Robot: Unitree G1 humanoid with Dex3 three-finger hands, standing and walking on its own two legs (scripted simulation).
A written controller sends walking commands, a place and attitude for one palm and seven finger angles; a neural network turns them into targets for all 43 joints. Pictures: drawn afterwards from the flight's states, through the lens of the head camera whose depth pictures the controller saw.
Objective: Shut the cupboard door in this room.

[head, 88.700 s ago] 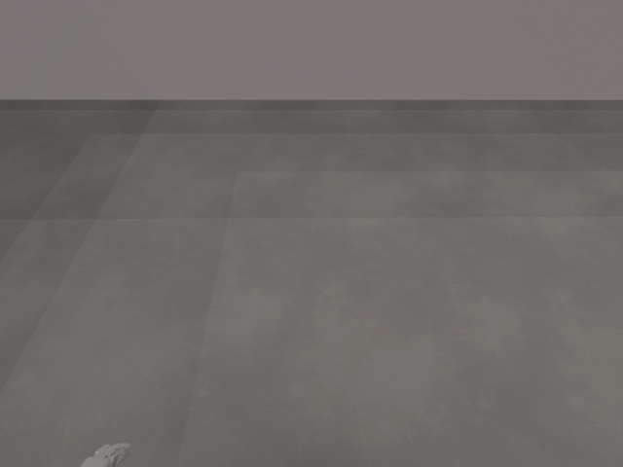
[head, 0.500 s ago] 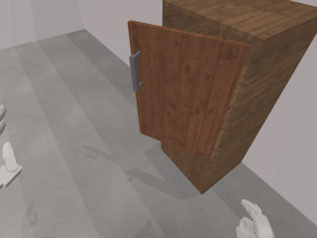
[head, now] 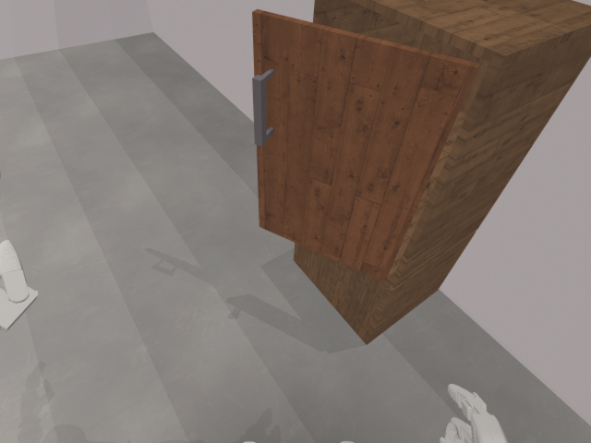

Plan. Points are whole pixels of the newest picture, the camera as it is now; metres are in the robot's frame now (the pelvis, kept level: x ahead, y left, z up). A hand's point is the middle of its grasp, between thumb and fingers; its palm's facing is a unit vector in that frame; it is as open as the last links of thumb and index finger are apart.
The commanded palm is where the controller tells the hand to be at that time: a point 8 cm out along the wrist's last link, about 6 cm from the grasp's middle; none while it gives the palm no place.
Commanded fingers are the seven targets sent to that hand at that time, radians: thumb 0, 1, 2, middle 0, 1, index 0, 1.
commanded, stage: step back with the hand held close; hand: left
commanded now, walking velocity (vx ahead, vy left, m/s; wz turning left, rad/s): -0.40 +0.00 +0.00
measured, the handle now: (264, 108) +0.72 +0.09 +0.08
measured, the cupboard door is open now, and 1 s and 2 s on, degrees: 26 26 26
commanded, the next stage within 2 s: stop stepping back and stand still in 0.88 s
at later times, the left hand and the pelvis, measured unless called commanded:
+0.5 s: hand (36, 377) +0.14 +0.22 +0.18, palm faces +0.32 -0.82 -0.46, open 7.4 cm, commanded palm +0.07 +0.27 +0.20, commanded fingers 0.00 0.90 0.90 -0.20 -0.30 -0.20 -0.30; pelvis -0.07 -0.03 +0.01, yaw +0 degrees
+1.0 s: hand out of the picture +0.00 +0.24 +0.20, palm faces +0.48 -0.75 -0.47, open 7.4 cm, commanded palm -0.07 +0.28 +0.20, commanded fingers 0.00 0.90 0.90 -0.20 -0.30 -0.20 -0.30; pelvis -0.19 -0.03 +0.01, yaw +4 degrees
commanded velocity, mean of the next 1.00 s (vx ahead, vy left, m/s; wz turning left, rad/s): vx -0.37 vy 0.00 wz -0.03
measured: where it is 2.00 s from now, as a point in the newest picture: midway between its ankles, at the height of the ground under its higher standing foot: outside the picture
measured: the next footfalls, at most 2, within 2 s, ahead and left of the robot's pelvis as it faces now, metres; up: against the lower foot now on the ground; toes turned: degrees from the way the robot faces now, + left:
left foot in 0.70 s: -0.06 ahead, +0.12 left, +0.00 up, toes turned +3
left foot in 1.14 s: -0.18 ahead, +0.13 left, +0.01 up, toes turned +12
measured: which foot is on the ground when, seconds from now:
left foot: down 0.00-0.50, up 0.52-0.68, down 0.70-0.94, up 0.96-1.00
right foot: down 0.00-1.00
